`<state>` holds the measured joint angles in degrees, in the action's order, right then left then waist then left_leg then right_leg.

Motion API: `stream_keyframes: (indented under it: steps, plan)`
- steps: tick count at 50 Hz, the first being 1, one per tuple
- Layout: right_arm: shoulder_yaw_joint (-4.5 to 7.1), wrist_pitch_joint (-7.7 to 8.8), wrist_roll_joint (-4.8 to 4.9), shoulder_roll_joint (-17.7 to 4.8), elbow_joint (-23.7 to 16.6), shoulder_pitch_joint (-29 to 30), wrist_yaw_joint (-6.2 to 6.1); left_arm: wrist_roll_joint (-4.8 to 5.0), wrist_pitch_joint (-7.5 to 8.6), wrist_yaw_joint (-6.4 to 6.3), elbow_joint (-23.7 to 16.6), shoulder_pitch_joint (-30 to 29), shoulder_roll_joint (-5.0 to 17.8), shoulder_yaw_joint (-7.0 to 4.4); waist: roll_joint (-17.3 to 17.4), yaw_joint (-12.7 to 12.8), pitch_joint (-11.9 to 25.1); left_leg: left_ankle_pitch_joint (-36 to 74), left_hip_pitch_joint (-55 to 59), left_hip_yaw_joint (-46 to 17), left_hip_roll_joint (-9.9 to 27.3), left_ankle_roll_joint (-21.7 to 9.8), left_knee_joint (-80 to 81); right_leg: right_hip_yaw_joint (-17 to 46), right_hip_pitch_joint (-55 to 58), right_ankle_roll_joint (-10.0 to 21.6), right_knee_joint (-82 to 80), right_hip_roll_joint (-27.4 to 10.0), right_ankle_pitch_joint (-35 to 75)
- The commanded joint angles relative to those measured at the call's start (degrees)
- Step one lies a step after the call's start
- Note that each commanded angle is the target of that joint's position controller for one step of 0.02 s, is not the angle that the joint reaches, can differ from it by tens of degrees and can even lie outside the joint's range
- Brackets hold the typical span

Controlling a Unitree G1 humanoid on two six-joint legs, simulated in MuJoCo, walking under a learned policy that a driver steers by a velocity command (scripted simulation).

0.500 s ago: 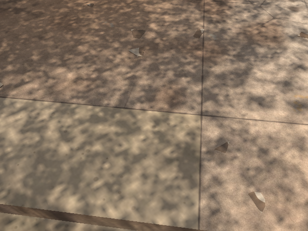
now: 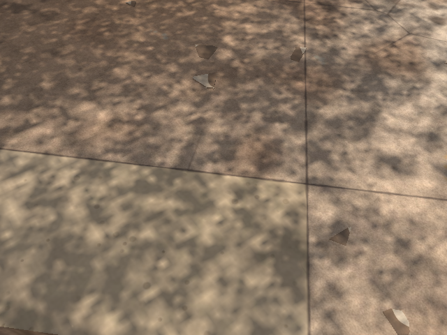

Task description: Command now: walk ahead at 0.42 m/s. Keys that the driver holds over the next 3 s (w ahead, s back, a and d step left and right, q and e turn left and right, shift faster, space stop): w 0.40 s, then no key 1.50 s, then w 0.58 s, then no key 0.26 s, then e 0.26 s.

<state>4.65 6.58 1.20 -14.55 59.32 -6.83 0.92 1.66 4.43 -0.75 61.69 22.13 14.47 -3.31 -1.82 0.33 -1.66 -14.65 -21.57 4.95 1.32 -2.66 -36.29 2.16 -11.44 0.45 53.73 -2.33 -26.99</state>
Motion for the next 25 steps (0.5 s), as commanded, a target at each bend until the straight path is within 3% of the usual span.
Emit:
stream_keyframes:
  steps: [1, 2, 3, 4, 7, 9, 11, 15, 18, 20, 21, 22, 23, 24, 25]
  plan:
    - [0.08, 0.88, -0.16, -6.77, 1.15, -11.07, 0.46, 1.86, 3.14, 0.49, -7.85, -7.01, 4.36, -0.28, 8.71, -4.37, 2.66, -13.28, 25.16, -34.49, 19.80, -11.45, 25.18, 3.08, -34.43, 4.22, 24.40, -2.08, 3.95]
    - [-0.59, 0.89, -0.60, -5.68, 0.00, -6.75, 0.86, 1.22, 2.93, 0.16, -7.67, -7.69, 4.37, -0.71, 5.57, -2.27, 0.02, -8.73, 19.28, -27.55, 17.15, -9.48, 26.38, 1.79, -32.28, 4.76, 20.77, -4.61, 9.16]
    - [-0.99, 0.94, -1.02, -4.98, -0.56, -4.94, 1.01, 0.34, 2.34, -0.17, -7.28, -7.20, 4.59, -1.24, 5.84, -0.84, -1.01, -4.07, 14.99, -22.41, 14.78, -8.14, 27.59, 1.60, -28.79, 4.92, 16.90, -6.27, 11.89]
    - [-1.32, 0.68, -1.33, -4.20, -0.46, -5.17, 0.95, 0.06, 1.63, -0.05, -6.75, -5.97, 4.23, -1.45, 6.59, 0.16, -1.17, -0.53, 12.74, -18.50, 12.95, -7.56, 28.54, 1.27, -26.03, 4.77, 15.20, -6.80, 13.58]
    - [-1.26, 0.41, -1.43, -5.59, 0.67, -9.66, -0.15, -0.65, 0.61, 0.23, -7.47, -8.31, 3.23, -1.63, 4.93, 0.31, -1.99, 13.01, 13.33, -12.12, 11.20, -8.62, 29.72, -0.55, -28.21, 2.90, 10.52, -6.81, 18.56]
    - [-1.26, 0.05, -1.49, -6.13, 0.72, -11.52, -0.97, -1.06, 0.50, 0.33, -9.34, -13.17, 2.70, -1.56, 4.16, -0.52, -2.42, 17.98, 15.20, -10.39, 11.21, -9.11, 29.83, -1.00, -31.79, 1.33, 4.75, -6.75, 22.33]
    - [-1.52, -0.97, -1.69, -5.15, 1.26, -14.70, -1.42, -0.77, -0.16, 0.68, -9.26, -14.50, 0.98, -0.97, 5.66, -1.36, -1.59, 18.30, 18.43, -9.67, 11.51, -9.76, 29.40, -2.52, -34.58, 0.25, 5.97, -6.30, 23.13]
    - [-2.13, -3.07, -1.75, -3.44, 3.83, -24.04, -2.03, 0.17, -0.23, 1.84, -10.71, -19.41, -0.15, -0.41, 5.09, -3.27, -5.64, 18.62, 34.84, -14.81, 17.05, -12.23, 26.86, -2.06, -63.20, -0.08, 31.11, -6.62, 11.51]
    - [-3.13, -4.31, -1.90, -0.60, 5.45, -32.44, -3.19, 0.65, 1.26, 3.03, -14.88, -25.84, -3.74, 1.68, 5.61, -5.94, -7.30, 20.97, 47.87, -17.79, 19.60, -12.08, 19.46, -1.00, -85.91, -0.78, 54.45, -7.44, -3.69]
    - [-3.35, -4.58, -2.18, -0.82, 5.74, -34.29, -4.42, 1.09, 2.06, 3.79, -20.68, -32.74, -7.28, 4.43, 7.06, -6.76, -9.29, 21.69, 48.73, -18.61, 21.10, -10.09, 17.30, -0.59, -98.04, -1.17, 65.03, -8.05, -12.18]
    - [-3.54, -4.78, -1.23, -1.48, 5.17, -31.88, -5.10, 0.45, 2.63, 4.37, -25.87, -38.54, -8.73, 6.33, 5.45, -5.65, -11.76, 23.36, 41.54, -15.36, 19.23, -7.02, 18.50, -2.50, -97.33, -1.11, 59.15, -8.81, -13.80]
    - [-2.90, -2.17, -6.83, -3.95, 3.65, -30.08, -3.68, -5.30, 0.78, 2.01, -32.01, -49.47, -3.13, 5.22, 0.68, -8.17, -12.99, 18.33, 27.80, -9.02, 15.59, -5.87, 29.51, -8.44, -82.34, 2.34, 44.17, -6.21, -17.58]
    - [-3.20, -1.86, -5.07, -3.28, 3.70, -25.89, -3.56, -5.71, -0.82, 2.13, -31.90, -45.31, -5.20, 6.21, -0.99, -5.45, -10.38, 24.49, 13.69, -4.56, 10.39, -6.79, 37.24, -12.85, -58.00, 4.23, 30.57, -4.64, -8.36]
    - [-3.62, -1.10, -2.98, -3.23, 2.34, -21.08, -2.87, -3.54, -1.56, 2.62, -30.64, -34.75, -7.56, 6.94, 2.84, -1.37, -8.13, 33.53, 1.18, -1.31, 9.28, -6.23, 38.73, -12.81, -32.34, 6.10, 16.53, -4.10, 8.43]
    - [-3.27, -0.13, -1.45, -6.32, 1.40, -18.65, -1.57, -2.31, -2.27, 2.27, -26.42, -21.87, -5.14, 5.52, 8.37, 3.21, 0.45, 58.92, 1.99, 0.61, 8.88, -6.38, 31.33, -13.61, -14.27, 7.37, 15.58, 0.52, 16.61]
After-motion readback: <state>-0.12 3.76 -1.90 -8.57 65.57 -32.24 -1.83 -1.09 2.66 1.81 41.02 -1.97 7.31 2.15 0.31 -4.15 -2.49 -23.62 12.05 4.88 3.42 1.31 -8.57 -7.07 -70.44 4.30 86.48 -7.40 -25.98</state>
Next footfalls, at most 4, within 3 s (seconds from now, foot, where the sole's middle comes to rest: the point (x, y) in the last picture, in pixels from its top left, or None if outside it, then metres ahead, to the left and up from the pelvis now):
0.56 right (280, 292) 0.57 -0.15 -0.66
1.10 left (196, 298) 0.55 0.09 -0.66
2.22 left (186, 293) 0.56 0.11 -0.66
2.60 right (261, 193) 0.92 -0.12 -0.66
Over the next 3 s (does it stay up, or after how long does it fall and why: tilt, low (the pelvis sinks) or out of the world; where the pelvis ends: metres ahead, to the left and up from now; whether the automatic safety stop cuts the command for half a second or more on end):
stays up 0.84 0.01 0.11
